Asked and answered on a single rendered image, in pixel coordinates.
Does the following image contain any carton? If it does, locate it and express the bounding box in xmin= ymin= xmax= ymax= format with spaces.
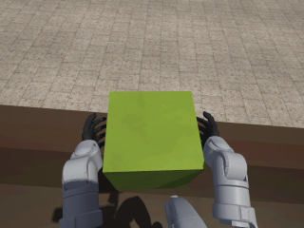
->
xmin=103 ymin=91 xmax=206 ymax=191

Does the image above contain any robot right thigh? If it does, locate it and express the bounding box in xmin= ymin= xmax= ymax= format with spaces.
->
xmin=164 ymin=197 xmax=207 ymax=228

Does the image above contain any robot right hand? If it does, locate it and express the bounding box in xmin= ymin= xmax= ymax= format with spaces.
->
xmin=196 ymin=111 xmax=219 ymax=151

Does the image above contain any robot right forearm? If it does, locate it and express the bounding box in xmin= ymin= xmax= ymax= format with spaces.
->
xmin=202 ymin=136 xmax=258 ymax=228

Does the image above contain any robot left forearm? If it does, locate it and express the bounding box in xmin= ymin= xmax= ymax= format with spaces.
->
xmin=59 ymin=140 xmax=104 ymax=228

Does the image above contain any robot right shin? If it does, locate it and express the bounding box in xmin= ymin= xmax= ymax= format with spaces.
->
xmin=168 ymin=195 xmax=178 ymax=228

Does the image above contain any robot left hand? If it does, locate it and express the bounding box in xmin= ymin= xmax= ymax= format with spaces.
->
xmin=82 ymin=113 xmax=106 ymax=149

